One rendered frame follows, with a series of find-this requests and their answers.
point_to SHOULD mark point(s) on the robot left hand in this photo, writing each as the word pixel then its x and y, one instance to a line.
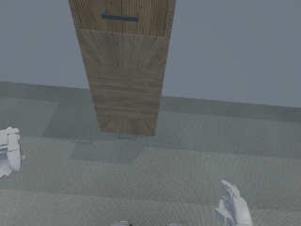
pixel 10 149

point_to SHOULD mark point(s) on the drawer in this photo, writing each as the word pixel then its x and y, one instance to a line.
pixel 152 16

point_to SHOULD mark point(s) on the handle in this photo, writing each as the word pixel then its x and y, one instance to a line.
pixel 120 17

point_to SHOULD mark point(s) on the robot right hand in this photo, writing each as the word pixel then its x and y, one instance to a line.
pixel 237 212

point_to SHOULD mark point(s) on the cabinet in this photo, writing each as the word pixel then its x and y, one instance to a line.
pixel 125 74

